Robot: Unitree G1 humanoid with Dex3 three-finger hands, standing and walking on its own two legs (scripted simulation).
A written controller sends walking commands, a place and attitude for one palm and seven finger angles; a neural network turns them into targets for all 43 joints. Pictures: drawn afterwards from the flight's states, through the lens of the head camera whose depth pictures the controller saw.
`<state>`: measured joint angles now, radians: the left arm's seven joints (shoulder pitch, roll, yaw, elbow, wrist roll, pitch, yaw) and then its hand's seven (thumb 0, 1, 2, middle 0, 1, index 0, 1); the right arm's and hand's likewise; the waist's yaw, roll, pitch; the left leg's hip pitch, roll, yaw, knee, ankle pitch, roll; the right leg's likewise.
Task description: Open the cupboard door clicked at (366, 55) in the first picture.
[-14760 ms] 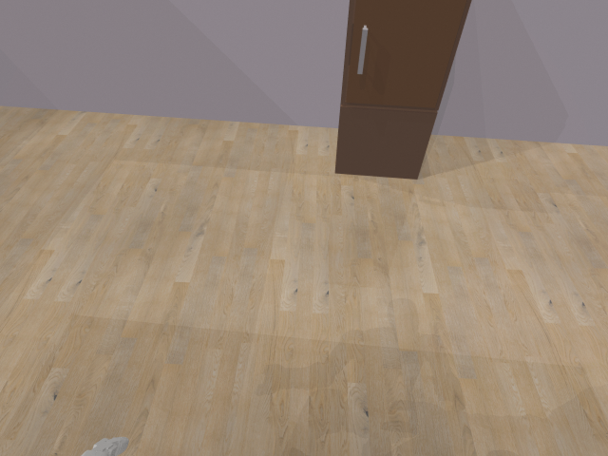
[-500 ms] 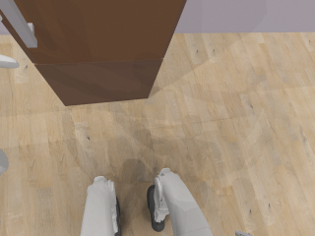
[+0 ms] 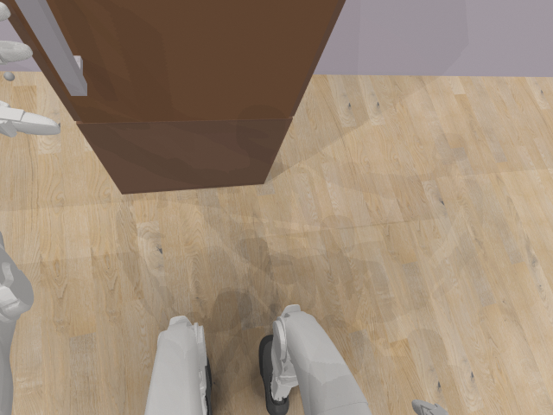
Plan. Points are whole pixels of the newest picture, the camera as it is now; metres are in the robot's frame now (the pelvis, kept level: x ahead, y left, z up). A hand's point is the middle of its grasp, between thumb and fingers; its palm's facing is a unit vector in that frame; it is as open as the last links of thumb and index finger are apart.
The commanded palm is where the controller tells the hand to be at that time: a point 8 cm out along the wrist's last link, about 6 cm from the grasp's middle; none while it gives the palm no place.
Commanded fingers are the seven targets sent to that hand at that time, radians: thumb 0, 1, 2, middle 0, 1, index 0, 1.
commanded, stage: move the hooked fingers beside the handle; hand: left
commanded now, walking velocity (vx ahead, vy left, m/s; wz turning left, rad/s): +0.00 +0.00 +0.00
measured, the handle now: (54, 30) +0.59 +0.24 +0.05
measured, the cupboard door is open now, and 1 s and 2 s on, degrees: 0 0 0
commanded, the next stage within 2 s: slide the fingers in behind the handle in 0.18 s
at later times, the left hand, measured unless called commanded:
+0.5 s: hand (12, 73) +0.53 +0.28 +0.04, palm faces +0.08 -1.00 -0.02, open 14.0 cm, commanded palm +0.53 +0.29 +0.04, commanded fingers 0.00 -0.50 0.30 -0.30 -1.20 -0.30 -1.20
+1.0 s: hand (44, 74) +0.53 +0.25 +0.04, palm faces +0.09 -1.00 +0.00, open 14.0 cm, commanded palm +0.52 +0.26 +0.04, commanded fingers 0.00 -0.50 0.30 -0.30 -1.20 -0.30 -1.20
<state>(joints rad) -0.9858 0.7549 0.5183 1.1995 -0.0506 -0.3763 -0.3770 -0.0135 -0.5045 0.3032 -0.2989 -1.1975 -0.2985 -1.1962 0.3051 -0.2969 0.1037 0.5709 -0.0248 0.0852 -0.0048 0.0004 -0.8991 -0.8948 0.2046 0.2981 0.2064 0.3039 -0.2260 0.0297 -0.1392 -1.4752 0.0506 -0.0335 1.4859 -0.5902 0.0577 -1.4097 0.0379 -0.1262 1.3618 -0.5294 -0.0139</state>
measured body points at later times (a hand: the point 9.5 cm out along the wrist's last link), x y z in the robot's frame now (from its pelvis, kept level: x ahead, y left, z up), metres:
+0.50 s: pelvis +0.00 +0.00 +0.00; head +0.20 +0.05 +0.40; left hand +0.52 +0.33 +0.04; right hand +0.03 -0.27 -0.10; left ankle +0.03 +0.08 -0.58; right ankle +0.05 -0.12 -0.58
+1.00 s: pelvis +0.00 +0.00 +0.00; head +0.19 +0.06 +0.41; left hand +0.52 +0.30 +0.04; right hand +0.03 -0.26 -0.10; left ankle +0.03 +0.08 -0.58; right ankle +0.05 -0.12 -0.58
